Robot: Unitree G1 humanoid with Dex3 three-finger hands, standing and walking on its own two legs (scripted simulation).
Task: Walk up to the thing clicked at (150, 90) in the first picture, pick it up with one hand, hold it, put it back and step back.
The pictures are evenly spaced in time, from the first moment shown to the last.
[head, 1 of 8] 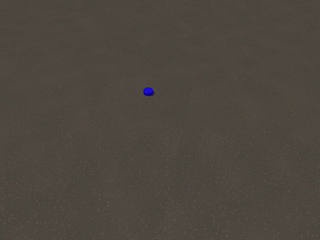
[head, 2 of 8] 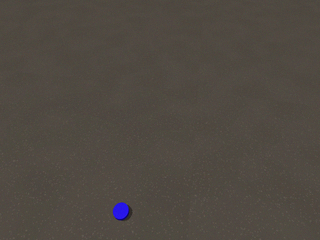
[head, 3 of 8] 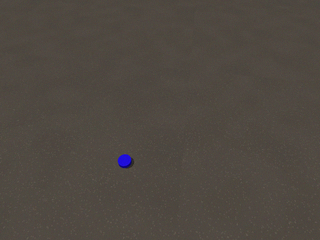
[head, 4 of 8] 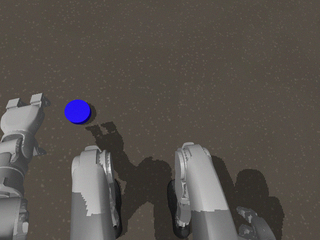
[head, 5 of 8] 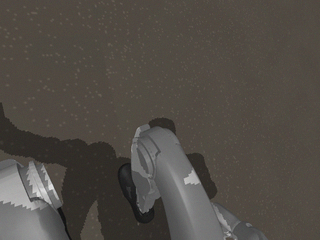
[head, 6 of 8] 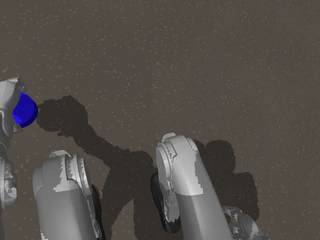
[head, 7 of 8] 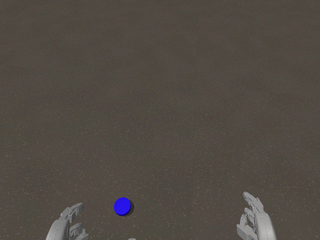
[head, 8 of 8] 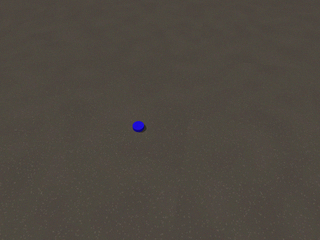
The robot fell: no
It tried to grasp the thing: yes
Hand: left
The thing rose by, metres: 0.68
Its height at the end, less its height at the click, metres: +0.00
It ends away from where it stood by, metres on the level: 0.01
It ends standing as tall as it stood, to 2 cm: yes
